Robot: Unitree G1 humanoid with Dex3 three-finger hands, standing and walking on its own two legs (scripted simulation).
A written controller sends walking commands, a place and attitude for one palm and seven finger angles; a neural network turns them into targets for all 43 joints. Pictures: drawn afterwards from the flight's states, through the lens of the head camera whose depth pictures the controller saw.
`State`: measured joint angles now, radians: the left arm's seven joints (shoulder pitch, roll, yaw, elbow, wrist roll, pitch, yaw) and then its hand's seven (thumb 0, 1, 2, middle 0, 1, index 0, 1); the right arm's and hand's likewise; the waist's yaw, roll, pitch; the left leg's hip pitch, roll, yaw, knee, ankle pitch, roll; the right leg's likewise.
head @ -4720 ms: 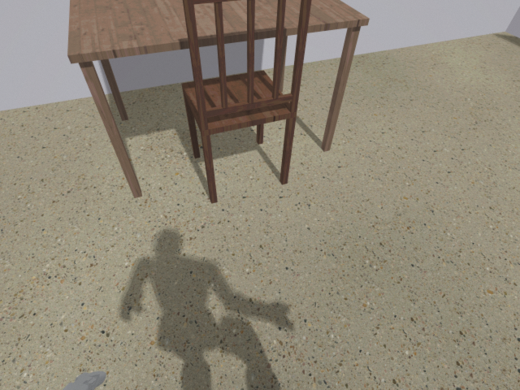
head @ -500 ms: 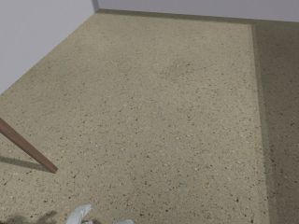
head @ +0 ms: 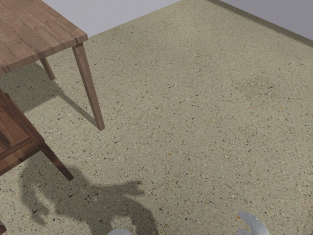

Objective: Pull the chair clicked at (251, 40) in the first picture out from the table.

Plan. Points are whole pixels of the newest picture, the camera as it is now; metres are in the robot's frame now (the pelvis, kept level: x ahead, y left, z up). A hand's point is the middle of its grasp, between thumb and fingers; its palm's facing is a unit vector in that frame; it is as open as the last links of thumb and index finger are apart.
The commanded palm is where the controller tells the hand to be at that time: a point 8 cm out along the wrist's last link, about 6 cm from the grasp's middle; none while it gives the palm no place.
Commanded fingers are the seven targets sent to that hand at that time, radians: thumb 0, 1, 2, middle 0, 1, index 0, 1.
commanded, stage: turn to face it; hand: left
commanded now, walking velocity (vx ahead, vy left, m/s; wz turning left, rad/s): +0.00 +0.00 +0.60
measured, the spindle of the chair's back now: out of the picture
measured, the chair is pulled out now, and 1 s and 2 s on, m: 0.00 0.00 0.00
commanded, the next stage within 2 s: take the last steps up to it in 1.52 s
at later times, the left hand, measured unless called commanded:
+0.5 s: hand out of the picture +0.07 +0.19 -0.12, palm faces +0.27 -0.92 -0.29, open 7.4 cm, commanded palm none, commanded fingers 0.00 0.90 0.90 -0.20 -0.30 -0.20 -0.30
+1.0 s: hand out of the picture -0.14 +0.24 -0.17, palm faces +0.60 -0.77 -0.24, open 7.4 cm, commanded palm none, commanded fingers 0.00 0.90 0.90 -0.20 -0.30 -0.20 -0.30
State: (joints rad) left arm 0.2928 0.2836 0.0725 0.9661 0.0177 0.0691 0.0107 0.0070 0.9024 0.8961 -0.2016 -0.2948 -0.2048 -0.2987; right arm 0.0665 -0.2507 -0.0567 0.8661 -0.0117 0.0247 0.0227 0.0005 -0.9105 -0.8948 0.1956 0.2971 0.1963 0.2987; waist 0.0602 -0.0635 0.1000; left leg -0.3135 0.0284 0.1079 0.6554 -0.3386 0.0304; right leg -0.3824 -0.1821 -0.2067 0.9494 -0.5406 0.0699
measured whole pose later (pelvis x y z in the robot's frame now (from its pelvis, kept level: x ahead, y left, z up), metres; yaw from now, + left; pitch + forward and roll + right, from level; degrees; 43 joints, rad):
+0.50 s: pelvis -0.01 -0.04 +0.01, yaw +18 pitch +0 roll +0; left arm 0.13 0.19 0.03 0.84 0.01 0.01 0.02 0.00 0.90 0.90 -0.20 -0.29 -0.21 -0.30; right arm 0.24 -0.26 -0.10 0.94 -0.02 0.08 0.01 0.00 -0.91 -0.89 0.20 0.30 0.20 0.30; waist -0.05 0.07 0.06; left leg -0.49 -0.07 -0.08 0.95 -0.44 -0.04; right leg -0.24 -0.05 -0.08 0.56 -0.32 0.00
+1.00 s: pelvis -0.05 +0.02 +0.01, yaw +35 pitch +0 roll -3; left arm 0.21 0.30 0.08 0.93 0.01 0.08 0.01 0.01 0.90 0.90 -0.20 -0.29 -0.20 -0.30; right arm 0.14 -0.23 -0.05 0.88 -0.01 0.01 0.01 0.00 -0.91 -0.89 0.20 0.30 0.20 0.30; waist 0.02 -0.05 0.10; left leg -0.29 0.00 0.05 0.58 -0.30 0.06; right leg -0.48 -0.13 -0.06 1.17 -0.47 0.10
